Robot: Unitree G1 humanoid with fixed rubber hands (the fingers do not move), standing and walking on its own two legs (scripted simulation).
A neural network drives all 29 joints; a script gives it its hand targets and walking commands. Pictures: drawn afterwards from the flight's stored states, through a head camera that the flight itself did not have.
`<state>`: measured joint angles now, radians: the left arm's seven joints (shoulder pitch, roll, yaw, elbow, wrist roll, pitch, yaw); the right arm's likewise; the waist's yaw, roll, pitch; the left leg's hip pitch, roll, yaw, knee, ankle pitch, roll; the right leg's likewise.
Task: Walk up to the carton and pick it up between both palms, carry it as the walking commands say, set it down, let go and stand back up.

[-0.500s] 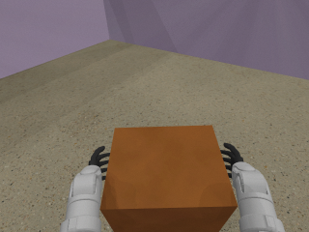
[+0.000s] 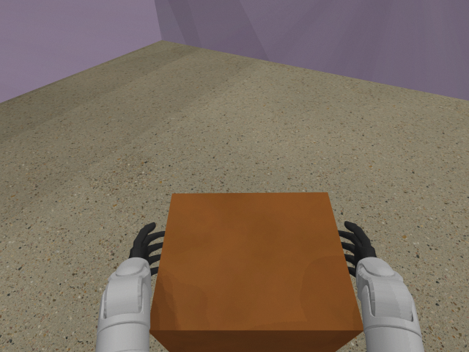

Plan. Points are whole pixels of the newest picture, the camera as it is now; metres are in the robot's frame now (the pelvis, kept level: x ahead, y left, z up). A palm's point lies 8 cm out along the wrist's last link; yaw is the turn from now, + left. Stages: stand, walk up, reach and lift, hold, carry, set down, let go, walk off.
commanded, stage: reach and lift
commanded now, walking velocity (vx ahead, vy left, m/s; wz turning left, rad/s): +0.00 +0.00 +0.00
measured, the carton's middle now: (250, 275) +0.29 -0.01 -0.03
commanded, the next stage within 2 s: hold in 0.10 s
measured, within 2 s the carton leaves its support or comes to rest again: neither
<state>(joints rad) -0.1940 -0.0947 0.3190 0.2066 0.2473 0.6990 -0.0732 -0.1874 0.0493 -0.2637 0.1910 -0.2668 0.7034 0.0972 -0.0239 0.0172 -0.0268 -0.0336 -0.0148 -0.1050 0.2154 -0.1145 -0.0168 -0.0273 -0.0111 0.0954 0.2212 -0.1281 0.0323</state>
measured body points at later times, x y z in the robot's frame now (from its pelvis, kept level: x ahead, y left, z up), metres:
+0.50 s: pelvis +0.00 -0.01 +0.00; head -0.05 -0.01 +0.45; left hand +0.29 +0.19 +0.03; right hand +0.29 -0.20 +0.03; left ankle +0.01 +0.13 -0.75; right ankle +0.00 -0.14 -0.75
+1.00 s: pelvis -0.04 +0.00 -0.04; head -0.08 +0.01 +0.41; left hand +0.27 +0.22 +0.07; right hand +0.29 -0.16 +0.07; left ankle +0.00 +0.13 -0.75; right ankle +0.00 -0.14 -0.75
